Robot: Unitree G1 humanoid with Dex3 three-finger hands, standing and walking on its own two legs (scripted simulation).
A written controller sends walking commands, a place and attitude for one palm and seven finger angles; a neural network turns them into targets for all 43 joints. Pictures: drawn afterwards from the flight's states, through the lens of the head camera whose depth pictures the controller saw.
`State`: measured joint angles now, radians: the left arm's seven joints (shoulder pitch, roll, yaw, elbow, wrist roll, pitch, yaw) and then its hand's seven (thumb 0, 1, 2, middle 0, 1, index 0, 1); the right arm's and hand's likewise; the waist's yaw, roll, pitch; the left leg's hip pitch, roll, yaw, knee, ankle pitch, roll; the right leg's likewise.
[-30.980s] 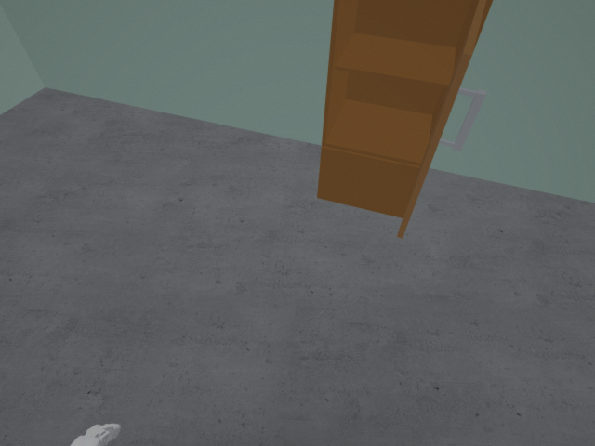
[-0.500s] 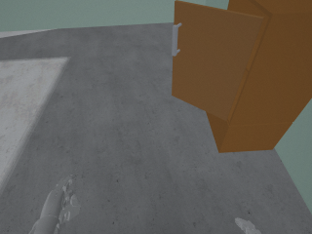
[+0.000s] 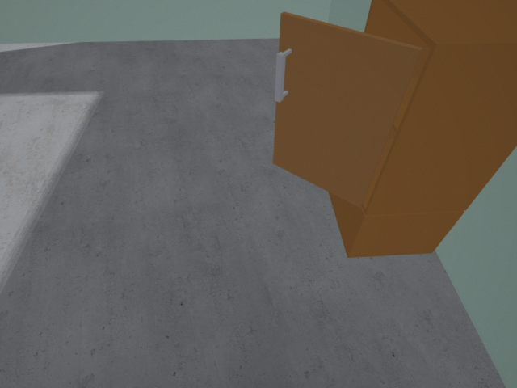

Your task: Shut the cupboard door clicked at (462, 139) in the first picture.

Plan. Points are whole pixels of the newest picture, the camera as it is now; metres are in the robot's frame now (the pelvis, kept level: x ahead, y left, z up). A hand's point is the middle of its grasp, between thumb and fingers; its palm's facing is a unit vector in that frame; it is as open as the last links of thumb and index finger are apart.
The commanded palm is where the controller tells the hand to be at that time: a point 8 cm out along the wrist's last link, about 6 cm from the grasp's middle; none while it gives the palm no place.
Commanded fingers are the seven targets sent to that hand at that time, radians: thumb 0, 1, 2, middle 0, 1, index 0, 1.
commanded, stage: let the arm hang, fingers relaxed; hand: left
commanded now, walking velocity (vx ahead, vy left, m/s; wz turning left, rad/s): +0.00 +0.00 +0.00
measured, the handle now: (283, 75) +1.01 -0.03 -0.01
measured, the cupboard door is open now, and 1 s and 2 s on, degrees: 49 49 49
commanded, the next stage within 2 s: look to check the result in 0.44 s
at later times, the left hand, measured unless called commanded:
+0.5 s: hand out of the picture -0.03 +0.17 -0.18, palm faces +0.03 -0.99 -0.14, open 7.4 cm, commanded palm none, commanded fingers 0.00 0.90 0.90 -0.20 -0.30 -0.20 -0.30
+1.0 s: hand out of the picture -0.02 +0.19 -0.18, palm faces +0.00 -0.99 -0.17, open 7.4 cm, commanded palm none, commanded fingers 0.00 0.90 0.90 -0.20 -0.30 -0.20 -0.30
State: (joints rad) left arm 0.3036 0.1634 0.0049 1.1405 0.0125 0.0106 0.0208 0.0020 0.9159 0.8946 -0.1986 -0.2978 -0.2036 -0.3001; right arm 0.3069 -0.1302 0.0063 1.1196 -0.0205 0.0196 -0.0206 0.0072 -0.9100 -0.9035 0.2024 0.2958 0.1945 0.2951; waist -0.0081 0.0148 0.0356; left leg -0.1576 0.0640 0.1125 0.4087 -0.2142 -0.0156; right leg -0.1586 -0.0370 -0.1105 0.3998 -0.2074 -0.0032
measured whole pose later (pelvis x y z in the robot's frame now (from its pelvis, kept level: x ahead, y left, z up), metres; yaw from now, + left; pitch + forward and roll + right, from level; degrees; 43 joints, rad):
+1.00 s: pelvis -0.01 +0.03 +0.00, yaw -2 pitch -2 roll +0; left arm 0.30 0.13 0.01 1.14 0.02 0.00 0.03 0.00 0.90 0.89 -0.20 -0.30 -0.20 -0.30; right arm 0.32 -0.11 -0.01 1.13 -0.02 0.00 -0.02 0.00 -0.91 -0.90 0.20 0.30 0.19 0.30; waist -0.01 -0.01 0.04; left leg -0.15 0.02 0.16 0.41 -0.22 0.03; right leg -0.18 -0.08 -0.06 0.42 -0.20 0.04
